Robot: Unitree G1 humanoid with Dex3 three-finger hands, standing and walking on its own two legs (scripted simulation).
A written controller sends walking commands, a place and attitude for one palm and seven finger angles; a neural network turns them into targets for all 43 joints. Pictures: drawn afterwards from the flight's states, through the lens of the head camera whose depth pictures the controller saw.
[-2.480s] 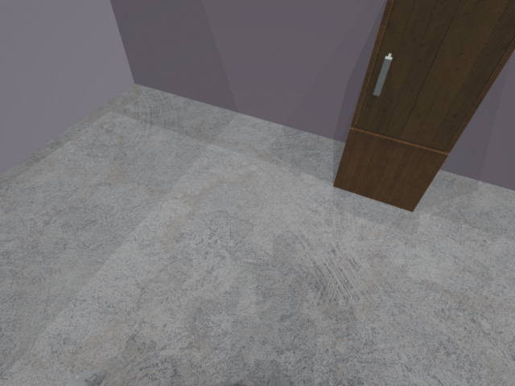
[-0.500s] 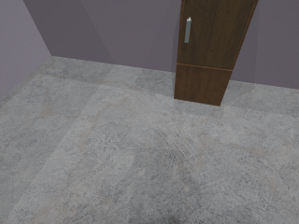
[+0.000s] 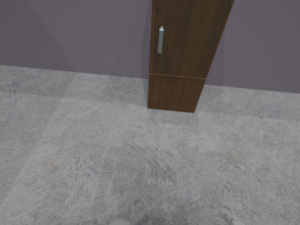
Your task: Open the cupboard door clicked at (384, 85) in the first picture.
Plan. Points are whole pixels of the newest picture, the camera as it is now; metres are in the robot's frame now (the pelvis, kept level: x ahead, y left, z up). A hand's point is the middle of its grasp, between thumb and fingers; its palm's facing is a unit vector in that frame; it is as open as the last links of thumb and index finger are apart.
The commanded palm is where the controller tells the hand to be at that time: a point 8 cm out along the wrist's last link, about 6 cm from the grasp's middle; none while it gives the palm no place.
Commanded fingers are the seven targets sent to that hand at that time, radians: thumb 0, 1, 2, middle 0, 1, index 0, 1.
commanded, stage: walk to a spot facing it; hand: left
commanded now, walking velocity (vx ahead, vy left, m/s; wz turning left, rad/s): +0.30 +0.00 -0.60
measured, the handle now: (160, 39) +1.10 +0.08 -0.07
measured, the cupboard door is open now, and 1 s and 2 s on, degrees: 0 0 0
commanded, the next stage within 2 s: none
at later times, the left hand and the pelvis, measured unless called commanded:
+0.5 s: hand (118, 157) +0.36 +0.17 -0.16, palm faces -0.37 -0.92 -0.16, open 7.4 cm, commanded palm none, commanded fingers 0.00 0.90 0.90 -0.20 -0.30 -0.20 -0.30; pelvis +0.17 +0.04 +0.00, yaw -19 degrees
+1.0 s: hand (116, 137) +0.45 +0.20 -0.18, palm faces -0.48 -0.85 -0.21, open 7.4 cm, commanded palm none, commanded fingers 0.00 0.90 0.90 -0.20 -0.30 -0.20 -0.30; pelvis +0.27 +0.07 -0.01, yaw -35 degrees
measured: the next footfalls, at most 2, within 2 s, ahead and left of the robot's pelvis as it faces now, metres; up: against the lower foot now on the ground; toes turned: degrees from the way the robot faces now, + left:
left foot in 0.02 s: +0.13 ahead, +0.12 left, +0.00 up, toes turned +3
right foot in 0.58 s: +0.27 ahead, -0.10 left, +0.00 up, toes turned -29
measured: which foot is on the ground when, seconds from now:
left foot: up 0.00-0.00, down 0.02-0.58, up 0.60-0.96, down 0.98-1.00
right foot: down 0.00-0.02, up 0.04-0.56, down 0.58-0.98, up 1.00-1.00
